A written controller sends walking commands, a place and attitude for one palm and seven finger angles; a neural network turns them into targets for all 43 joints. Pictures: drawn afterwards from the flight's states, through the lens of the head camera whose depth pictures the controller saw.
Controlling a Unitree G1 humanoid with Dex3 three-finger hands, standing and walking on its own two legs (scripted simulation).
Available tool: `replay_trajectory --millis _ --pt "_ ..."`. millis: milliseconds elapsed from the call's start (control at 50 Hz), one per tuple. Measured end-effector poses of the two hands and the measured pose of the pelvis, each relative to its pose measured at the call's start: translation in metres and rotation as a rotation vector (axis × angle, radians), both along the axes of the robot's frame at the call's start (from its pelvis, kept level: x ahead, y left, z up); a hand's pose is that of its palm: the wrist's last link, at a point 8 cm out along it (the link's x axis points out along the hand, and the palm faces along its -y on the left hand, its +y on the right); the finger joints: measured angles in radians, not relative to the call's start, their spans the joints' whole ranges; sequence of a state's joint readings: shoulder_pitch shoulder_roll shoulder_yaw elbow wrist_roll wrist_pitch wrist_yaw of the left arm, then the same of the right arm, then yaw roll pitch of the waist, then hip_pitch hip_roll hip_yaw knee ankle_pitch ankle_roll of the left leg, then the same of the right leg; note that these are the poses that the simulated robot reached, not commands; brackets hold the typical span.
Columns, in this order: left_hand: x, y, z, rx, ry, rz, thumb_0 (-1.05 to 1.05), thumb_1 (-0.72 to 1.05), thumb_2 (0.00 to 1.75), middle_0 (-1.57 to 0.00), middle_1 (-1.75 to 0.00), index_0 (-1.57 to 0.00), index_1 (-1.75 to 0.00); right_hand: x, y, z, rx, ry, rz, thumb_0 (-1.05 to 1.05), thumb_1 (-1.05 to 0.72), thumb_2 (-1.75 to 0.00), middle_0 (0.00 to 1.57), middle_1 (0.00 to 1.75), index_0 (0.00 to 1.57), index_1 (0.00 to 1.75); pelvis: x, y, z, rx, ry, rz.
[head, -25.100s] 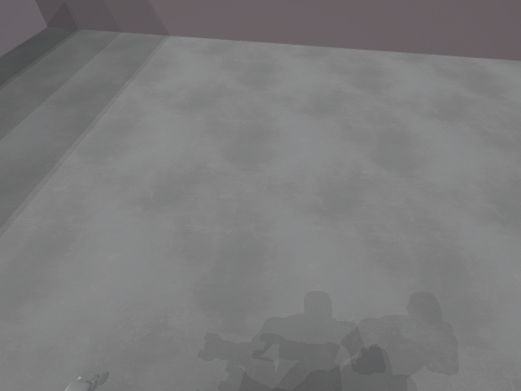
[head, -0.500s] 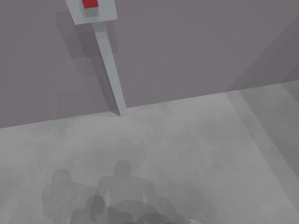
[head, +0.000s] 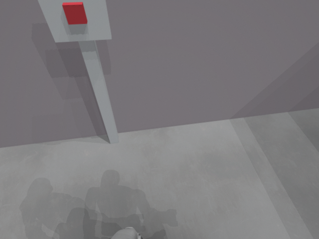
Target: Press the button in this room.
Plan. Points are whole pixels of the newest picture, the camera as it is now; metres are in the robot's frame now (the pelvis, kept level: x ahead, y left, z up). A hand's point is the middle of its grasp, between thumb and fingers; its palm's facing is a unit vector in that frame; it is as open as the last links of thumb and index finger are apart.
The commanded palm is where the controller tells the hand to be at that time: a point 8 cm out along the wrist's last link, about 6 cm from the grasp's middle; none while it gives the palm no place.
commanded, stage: turn to face it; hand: left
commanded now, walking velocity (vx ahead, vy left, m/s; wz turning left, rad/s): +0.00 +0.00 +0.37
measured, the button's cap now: (75, 13) +0.76 +0.38 +0.17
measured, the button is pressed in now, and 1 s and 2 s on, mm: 0 0 0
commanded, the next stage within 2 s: take the last steps up to it in 0.48 s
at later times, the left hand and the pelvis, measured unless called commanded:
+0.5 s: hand (100, 233) +0.15 +0.18 -0.15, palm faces +0.11 -0.96 -0.27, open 7.3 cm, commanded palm none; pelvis +0.08 -0.02 +0.00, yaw +7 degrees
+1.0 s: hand out of the picture -0.04 +0.12 -0.15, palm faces +0.38 -0.91 -0.16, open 7.3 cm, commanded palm none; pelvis +0.11 +0.00 +0.02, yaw +14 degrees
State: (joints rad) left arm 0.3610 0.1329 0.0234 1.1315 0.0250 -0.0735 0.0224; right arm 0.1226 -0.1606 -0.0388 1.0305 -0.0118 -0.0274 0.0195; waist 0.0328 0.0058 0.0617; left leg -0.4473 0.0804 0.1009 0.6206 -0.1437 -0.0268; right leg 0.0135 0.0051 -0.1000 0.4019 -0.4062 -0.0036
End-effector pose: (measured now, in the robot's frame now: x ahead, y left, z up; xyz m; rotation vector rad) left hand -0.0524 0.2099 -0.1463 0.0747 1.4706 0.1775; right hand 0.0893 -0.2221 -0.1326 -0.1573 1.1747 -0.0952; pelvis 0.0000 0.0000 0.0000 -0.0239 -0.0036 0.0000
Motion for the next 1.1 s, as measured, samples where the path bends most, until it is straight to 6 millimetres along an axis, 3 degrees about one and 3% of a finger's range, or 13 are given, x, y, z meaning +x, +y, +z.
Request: replay_trajectory --millis 100,160,280,360,440,500,580,700,800,880,980,1040,1100 --pt "0.053 0.026 -0.011 0.014 -0.008 -0.009 0.01 0.91 0.9 -0.2 -0.29 -0.2 -0.3 0.024 0.025 -0.005 -0.011 0.009 -0.021 0.0 -0.91 -0.9 0.2 0.3 0.2 0.3 0.034 0.018 -0.005 0.012 -0.01 0.005" --pt "0.093 0.039 -0.003 0.031 -0.063 -0.034 0.01 0.91 0.9 -0.2 -0.29 -0.2 -0.3 0.027 0.019 0.003 -0.043 0.016 -0.051 -0.03 -0.95 -0.9 0.2 0.3 0.2 0.3 0.044 0.024 0.002 0.008 -0.012 0.011" --pt "0.163 0.052 0.012 0.072 -0.216 -0.034 0.01 0.91 0.9 -0.2 -0.29 -0.2 -0.3 0.014 0.01 0.005 -0.053 0.123 -0.034 -0.02 -0.93 -0.9 0.2 0.3 0.2 0.3 0.059 0.022 0.008 0.019 -0.005 0.058" --pt "0.187 0.046 0.021 0.094 -0.262 -0.031 0.0 0.92 0.9 -0.2 -0.29 -0.2 -0.3 0.008 0.002 0.0 -0.033 0.17 -0.035 -0.01 -0.92 -0.9 0.2 0.3 0.2 0.3 0.068 0.012 0.009 0.032 -0.005 0.08" --pt "0.194 0.031 0.026 0.118 -0.272 -0.029 0.0 0.91 0.9 -0.2 -0.29 -0.2 -0.3 0.01 -0.009 -0.011 0.0 0.188 -0.034 0.0 -0.91 -0.9 0.2 0.3 0.2 0.3 0.076 -0.004 0.006 0.048 -0.006 0.099" --pt "0.189 0.016 0.028 0.139 -0.269 -0.018 0.0 0.91 0.9 -0.2 -0.29 -0.2 -0.3 0.018 -0.021 -0.022 0.027 0.195 -0.026 0.0 -0.91 -0.9 0.2 0.3 0.2 0.3 0.081 -0.018 0.002 0.049 -0.013 0.115" --pt "0.167 -0.002 0.034 0.138 -0.24 0.029 0.0 0.91 0.9 -0.2 -0.29 -0.2 -0.3 0.035 -0.033 -0.019 0.033 0.201 0.013 0.0 -0.91 -0.9 0.2 0.3 0.2 0.3 0.084 -0.031 0.008 0.066 -0.015 0.158" --pt "0.125 -0.015 0.037 0.138 -0.172 0.121 0.0 0.93 0.9 -0.21 -0.3 -0.2 -0.3 0.061 -0.046 -0.012 0.01 0.195 0.094 0.0 -0.91 -0.9 0.2 0.3 0.19 0.3 0.086 -0.04 0.014 0.063 -0.006 0.203" --pt "0.081 -0.029 0.033 0.099 -0.092 0.2 0.01 0.92 0.9 -0.2 -0.29 -0.2 -0.3 0.085 -0.043 -0.005 -0.015 0.189 0.165 0.0 -0.91 -0.9 0.19 0.3 0.19 0.3 0.092 -0.037 0.017 0.054 0.009 0.228" --pt "0.041 -0.04 0.03 0.05 0.004 0.264 0.01 0.92 0.9 -0.2 -0.29 -0.2 -0.3 0.113 -0.028 0.003 -0.031 0.153 0.218 0.0 -0.91 -0.9 0.19 0.3 0.19 0.3 0.098 -0.027 0.018 0.047 0.015 0.241" --pt "-0.001 -0.044 0.025 -0.019 0.133 0.331 0.01 0.91 0.9 -0.2 -0.29 -0.2 -0.3 0.156 0.011 0.014 -0.038 0.069 0.275 0.0 -0.91 -0.9 0.19 0.3 0.19 0.3 0.107 -0.005 0.017 0.03 0.015 0.25" --pt "-0.013 -0.036 0.016 -0.059 0.194 0.352 0.01 0.91 0.9 -0.2 -0.29 -0.2 -0.3 0.177 0.039 0.015 -0.039 0.003 0.291 0.0 -0.91 -0.9 0.19 0.3 0.19 0.3 0.115 0.015 0.009 0.005 0.008 0.253" --pt "-0.002 -0.017 0.008 -0.083 0.221 0.323 0.01 0.91 0.9 -0.2 -0.29 -0.2 -0.3 0.181 0.061 0.015 -0.03 -0.037 0.264 0.0 -0.91 -0.9 0.19 0.3 0.19 0.3 0.125 0.032 0.005 0.009 -0.003 0.237"
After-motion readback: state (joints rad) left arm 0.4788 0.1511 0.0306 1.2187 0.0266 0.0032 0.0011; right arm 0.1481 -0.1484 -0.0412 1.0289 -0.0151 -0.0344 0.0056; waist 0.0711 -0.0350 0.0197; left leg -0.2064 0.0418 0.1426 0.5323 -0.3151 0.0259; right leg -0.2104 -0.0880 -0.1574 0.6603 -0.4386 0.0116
